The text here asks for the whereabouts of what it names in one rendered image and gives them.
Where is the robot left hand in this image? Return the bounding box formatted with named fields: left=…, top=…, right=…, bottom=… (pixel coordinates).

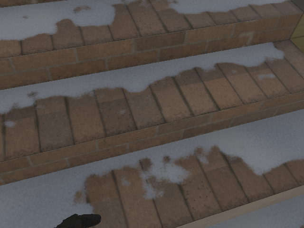
left=54, top=214, right=102, bottom=228

